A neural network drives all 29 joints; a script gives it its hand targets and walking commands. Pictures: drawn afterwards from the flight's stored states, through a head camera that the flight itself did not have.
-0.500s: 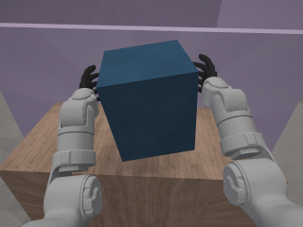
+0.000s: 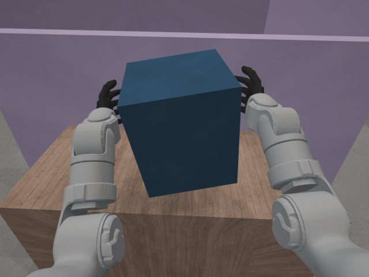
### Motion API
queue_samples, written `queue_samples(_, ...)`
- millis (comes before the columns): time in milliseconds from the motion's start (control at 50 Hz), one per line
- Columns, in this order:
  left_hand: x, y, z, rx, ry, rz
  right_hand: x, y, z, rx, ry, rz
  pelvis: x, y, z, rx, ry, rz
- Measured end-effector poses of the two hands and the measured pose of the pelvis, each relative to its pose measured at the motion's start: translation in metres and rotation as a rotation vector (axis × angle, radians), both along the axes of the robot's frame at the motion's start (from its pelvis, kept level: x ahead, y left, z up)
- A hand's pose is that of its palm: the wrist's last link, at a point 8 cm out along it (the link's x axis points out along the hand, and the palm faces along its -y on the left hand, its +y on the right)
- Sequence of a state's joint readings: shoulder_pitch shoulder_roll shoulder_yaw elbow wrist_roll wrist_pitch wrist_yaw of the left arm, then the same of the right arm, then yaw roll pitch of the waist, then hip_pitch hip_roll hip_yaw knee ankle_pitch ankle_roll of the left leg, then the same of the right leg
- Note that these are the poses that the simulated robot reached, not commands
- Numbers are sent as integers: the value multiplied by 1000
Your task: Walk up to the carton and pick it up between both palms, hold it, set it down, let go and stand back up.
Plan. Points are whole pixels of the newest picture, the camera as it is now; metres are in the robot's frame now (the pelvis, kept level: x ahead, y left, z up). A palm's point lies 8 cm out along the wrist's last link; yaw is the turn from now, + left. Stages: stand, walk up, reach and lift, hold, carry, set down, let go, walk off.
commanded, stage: hold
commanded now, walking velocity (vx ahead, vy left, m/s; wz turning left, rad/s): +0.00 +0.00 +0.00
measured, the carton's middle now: (182, 123) +0.42 +0.04 +0.20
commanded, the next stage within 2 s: none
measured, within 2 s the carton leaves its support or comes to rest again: neither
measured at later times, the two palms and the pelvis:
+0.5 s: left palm (106, 116) +0.36 +0.19 +0.25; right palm (252, 102) +0.39 -0.11 +0.28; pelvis +0.00 +0.00 +0.00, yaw +0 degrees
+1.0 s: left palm (106, 115) +0.36 +0.19 +0.25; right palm (252, 101) +0.39 -0.11 +0.28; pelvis +0.00 +0.00 +0.00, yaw +0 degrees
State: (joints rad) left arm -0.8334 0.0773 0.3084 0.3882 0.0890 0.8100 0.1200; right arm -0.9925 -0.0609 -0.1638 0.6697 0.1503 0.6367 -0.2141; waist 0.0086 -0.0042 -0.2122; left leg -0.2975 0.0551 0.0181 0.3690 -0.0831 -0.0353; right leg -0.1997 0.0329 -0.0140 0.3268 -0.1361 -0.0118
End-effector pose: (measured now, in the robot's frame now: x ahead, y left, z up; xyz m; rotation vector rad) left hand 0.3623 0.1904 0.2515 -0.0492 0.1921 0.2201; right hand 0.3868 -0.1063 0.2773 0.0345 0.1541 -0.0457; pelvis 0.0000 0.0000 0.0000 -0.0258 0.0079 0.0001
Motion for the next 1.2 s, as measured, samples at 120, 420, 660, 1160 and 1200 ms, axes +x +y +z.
queue_samples(120,0,0,0,0,3,1,1,0,-1,-1,5,1,0,0,0,0,0,0)
queue_samples(420,0,0,0,-1,3,2,1,1,-1,-3,8,2,0,0,0,0,0,0)
queue_samples(660,0,1,0,0,-1,3,2,1,0,-4,7,3,0,0,0,0,0,1)
queue_samples(1160,0,1,0,0,-4,4,3,1,-1,-5,9,4,0,0,0,0,0,1)
queue_samples(1200,1,1,0,0,-6,4,4,1,-1,-4,7,4,1,0,0,0,1,1)
